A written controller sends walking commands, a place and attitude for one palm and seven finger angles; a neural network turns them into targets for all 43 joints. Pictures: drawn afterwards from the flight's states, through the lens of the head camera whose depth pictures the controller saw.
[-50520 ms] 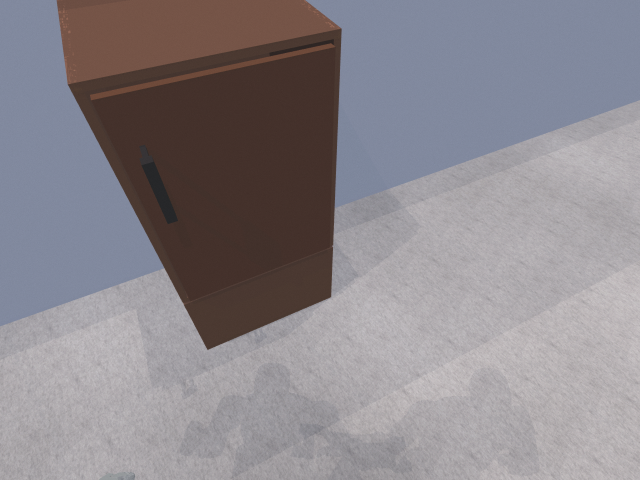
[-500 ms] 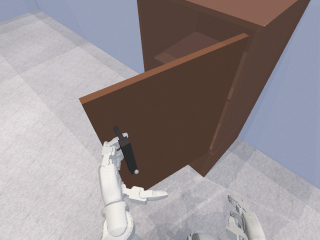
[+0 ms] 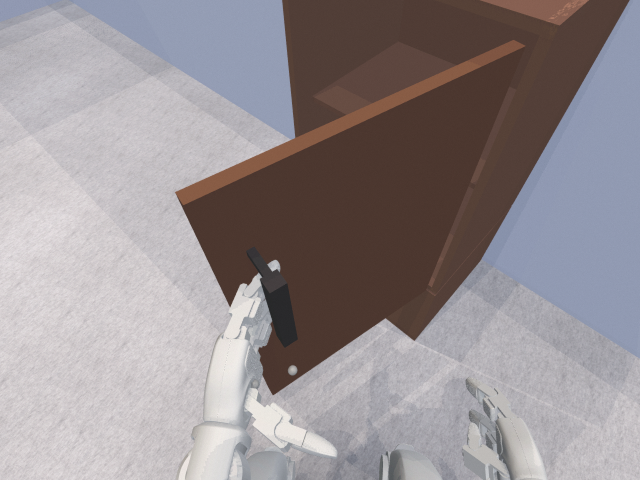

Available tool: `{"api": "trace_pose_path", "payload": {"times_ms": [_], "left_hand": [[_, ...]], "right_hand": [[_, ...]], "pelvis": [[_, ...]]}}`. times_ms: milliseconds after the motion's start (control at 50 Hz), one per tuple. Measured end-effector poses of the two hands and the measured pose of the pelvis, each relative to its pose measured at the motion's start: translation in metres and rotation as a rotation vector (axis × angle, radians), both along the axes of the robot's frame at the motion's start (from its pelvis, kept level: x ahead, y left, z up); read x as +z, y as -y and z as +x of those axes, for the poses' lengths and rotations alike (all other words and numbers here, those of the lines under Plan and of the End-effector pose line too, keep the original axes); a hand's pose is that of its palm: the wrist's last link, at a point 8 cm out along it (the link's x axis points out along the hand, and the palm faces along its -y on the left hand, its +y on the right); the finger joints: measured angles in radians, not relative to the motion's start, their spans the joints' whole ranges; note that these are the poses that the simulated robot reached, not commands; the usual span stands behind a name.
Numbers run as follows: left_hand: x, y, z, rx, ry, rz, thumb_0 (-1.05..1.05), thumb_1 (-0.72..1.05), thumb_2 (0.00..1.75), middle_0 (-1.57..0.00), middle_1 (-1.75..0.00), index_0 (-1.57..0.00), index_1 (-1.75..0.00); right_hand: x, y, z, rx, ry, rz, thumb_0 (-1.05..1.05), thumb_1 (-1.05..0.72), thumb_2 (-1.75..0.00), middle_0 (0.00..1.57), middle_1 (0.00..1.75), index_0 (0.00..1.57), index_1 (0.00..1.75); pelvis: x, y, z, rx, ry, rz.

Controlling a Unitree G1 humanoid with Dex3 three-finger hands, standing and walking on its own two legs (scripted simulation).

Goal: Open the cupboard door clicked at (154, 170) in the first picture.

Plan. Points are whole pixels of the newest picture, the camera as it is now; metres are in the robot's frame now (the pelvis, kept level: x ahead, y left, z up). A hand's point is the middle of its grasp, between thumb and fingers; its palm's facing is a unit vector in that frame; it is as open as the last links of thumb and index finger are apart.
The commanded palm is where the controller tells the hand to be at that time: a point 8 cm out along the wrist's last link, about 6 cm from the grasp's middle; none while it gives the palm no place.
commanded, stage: slide the hand sideways off the handle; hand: left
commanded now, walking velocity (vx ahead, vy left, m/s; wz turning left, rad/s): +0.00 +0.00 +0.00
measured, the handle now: (272, 300) +0.31 +0.08 +0.06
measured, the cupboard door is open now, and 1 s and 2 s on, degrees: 78 78 78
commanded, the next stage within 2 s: draw the hand back to the body in 0.86 s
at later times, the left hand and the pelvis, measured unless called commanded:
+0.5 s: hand (250, 398) +0.20 +0.09 +0.06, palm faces -0.02 -1.00 -0.01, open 16.3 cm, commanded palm +0.17 +0.14 +0.06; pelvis +0.01 +0.00 -0.01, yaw +0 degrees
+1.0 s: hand (203, 423) +0.18 +0.13 +0.06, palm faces -0.02 -1.00 -0.01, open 16.3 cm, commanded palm +0.15 +0.19 +0.07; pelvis +0.00 -0.01 -0.02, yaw +0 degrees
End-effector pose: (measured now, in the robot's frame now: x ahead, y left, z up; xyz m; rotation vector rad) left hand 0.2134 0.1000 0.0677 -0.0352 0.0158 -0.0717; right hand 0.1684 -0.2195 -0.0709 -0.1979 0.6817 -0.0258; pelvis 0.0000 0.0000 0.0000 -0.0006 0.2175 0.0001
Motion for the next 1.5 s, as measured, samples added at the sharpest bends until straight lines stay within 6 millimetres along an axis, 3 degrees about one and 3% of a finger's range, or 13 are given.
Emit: {"api": "trace_pose_path", "payload": {"times_ms": [260, 520, 880, 1020, 1240, 1500], "left_hand": [[0.001, -0.021, -0.014, 0.032, -0.021, 0.030, -0.01, -0.50, 0.30, -0.15, -0.30, -0.16, -0.31], [-0.002, -0.041, -0.031, 0.050, -0.036, 0.048, -0.01, -0.50, 0.30, -0.15, -0.30, -0.16, -0.30], [-0.004, -0.079, -0.053, 0.063, -0.061, 0.069, -0.01, -0.50, 0.30, -0.15, -0.30, -0.15, -0.30], [-0.004, -0.083, -0.054, 0.045, -0.046, 0.053, -0.01, -0.50, 0.30, -0.15, -0.30, -0.15, -0.30], [0.037, -0.105, -0.052, 0.067, -0.015, 0.091, -0.01, -0.50, 0.30, -0.15, -0.30, -0.15, -0.30], [0.072, -0.132, -0.053, 0.094, 0.004, 0.162, -0.01, -0.46, 0.32, -0.15, -0.30, -0.16, -0.30]], "right_hand": [[0.001, -0.010, 0.004, 0.006, 0.005, 0.021, 0.01, -0.90, -0.90, 0.20, 0.30, 0.20, 0.30], [0.000, 0.001, 0.017, 0.000, 0.032, -0.004, 0.01, -0.90, -0.90, 0.20, 0.30, 0.20, 0.30], [-0.004, 0.012, 0.019, -0.056, 0.036, -0.021, 0.01, -0.90, -0.90, 0.20, 0.30, 0.20, 0.30], [-0.003, 0.009, 0.020, -0.059, 0.053, -0.029, 0.01, -0.90, -0.90, 0.20, 0.30, 0.20, 0.30], [0.018, -0.006, 0.015, -0.081, 0.068, 0.008, 0.01, -0.90, -0.90, 0.20, 0.30, 0.20, 0.30], [0.046, -0.009, 0.022, -0.065, 0.130, -0.010, 0.01, -0.90, -0.90, 0.20, 0.30, 0.20, 0.30]], "pelvis": [[-0.002, -0.001, 0.004, -0.005, -0.006, -0.005], [-0.009, 0.004, 0.007, 0.002, -0.025, -0.009], [-0.014, 0.008, 0.007, 0.005, -0.029, -0.019], [-0.016, 0.005, 0.004, 0.006, -0.029, -0.025], [0.004, -0.003, 0.008, 0.004, 0.028, -0.031], [0.024, -0.009, 0.016, 0.002, 0.093, -0.037]]}}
